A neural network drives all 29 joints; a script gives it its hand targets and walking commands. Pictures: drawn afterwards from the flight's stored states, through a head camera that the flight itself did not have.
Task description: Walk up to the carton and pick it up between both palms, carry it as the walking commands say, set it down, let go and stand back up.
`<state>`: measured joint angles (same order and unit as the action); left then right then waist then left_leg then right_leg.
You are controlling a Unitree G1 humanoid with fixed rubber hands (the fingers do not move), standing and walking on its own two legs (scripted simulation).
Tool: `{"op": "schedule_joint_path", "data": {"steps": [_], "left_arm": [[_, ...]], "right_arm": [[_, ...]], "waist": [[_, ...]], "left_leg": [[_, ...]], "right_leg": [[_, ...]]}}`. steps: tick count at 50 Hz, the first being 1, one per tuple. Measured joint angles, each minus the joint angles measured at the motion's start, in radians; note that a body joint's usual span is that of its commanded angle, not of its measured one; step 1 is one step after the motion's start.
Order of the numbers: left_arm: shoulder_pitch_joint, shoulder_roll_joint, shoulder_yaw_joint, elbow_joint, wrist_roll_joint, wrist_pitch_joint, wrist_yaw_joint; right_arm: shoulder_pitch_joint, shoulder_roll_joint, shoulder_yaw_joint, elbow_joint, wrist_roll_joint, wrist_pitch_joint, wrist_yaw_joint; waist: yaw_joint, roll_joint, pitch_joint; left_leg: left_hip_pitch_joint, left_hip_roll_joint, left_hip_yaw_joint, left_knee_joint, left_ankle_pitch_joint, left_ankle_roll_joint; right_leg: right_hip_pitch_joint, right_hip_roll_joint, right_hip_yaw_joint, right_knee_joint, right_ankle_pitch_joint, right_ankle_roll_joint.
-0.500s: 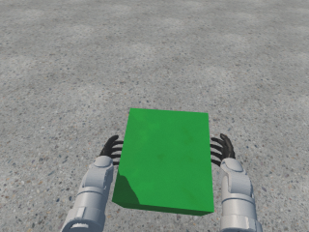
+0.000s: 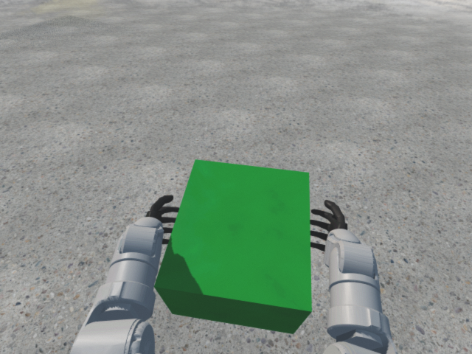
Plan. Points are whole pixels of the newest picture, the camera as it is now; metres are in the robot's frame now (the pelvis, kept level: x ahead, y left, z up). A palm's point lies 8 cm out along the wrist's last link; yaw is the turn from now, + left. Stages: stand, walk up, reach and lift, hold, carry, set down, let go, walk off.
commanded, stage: reach and lift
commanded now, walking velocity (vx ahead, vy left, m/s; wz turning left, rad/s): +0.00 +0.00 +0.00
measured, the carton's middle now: (241, 242) +0.34 -0.05 -0.02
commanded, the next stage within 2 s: hold in 2.00 s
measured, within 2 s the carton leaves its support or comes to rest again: neither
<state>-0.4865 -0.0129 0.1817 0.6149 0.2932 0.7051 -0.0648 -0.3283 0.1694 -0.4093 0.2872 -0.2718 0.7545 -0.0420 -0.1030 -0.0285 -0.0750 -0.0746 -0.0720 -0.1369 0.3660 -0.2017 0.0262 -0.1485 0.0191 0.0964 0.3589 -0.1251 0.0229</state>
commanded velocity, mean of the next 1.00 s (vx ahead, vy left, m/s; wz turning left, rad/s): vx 0.00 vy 0.00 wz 0.00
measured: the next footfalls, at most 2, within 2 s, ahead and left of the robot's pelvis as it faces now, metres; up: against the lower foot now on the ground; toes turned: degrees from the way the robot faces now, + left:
none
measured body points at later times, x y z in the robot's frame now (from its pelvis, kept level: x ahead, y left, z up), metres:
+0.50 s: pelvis +0.02 -0.01 +0.00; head -0.02 +0.00 +0.45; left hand +0.34 +0.14 +0.03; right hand +0.31 -0.20 +0.05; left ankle +0.00 +0.11 -0.75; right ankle +0.05 -0.13 -0.75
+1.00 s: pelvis +0.00 +0.00 +0.00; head -0.04 +0.00 +0.45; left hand +0.32 +0.16 +0.04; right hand +0.31 -0.18 +0.05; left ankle +0.01 +0.11 -0.75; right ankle +0.05 -0.13 -0.75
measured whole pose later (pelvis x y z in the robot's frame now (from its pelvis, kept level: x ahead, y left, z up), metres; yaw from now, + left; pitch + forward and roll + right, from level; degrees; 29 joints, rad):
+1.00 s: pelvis +0.00 +0.00 +0.00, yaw +0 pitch -5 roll +0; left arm -0.36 -0.05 0.21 0.40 0.29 0.74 -0.03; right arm -0.32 0.17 -0.35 0.27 -0.30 0.72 -0.01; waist -0.02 -0.01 -0.03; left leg -0.07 -0.07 -0.12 0.35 -0.20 0.02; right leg -0.15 0.01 0.09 0.36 -0.13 0.02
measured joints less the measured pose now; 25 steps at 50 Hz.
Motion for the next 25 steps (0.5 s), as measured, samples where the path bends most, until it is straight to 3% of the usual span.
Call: {"op": "schedule_joint_path", "data": {"steps": [7,16,25], "left_arm": [[-0.092,0.039,0.062,0.080,0.055,-0.016,-0.031],[0.010,0.006,0.019,-0.037,0.017,-0.010,-0.027],[0.151,-0.041,-0.018,-0.212,-0.010,0.018,0.012]], "right_arm": [[-0.128,0.038,-0.066,0.106,-0.079,-0.025,0.009],[-0.029,0.010,0.024,0.009,-0.055,-0.012,0.000],[0.049,-0.013,0.067,-0.065,-0.005,-0.020,0.011]], "waist": [[0.033,0.009,0.049],[0.034,0.050,0.048],[0.038,0.002,0.021]], "left_leg": [[-0.026,0.013,-0.006,0.017,0.009,-0.017],[-0.018,0.008,-0.039,-0.029,0.023,-0.020],[0.010,0.026,-0.004,-0.057,0.009,-0.020]], "right_leg": [[-0.011,0.001,-0.031,0.001,0.011,-0.011],[0.009,-0.012,-0.064,-0.044,0.010,-0.014],[0.018,0.006,-0.027,-0.059,0.004,-0.018]]}}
